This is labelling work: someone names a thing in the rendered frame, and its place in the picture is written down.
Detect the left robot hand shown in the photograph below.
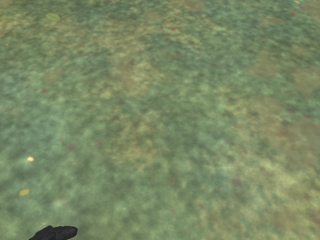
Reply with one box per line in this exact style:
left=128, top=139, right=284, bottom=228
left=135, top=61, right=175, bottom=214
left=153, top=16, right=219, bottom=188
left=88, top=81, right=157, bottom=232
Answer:
left=29, top=225, right=78, bottom=240

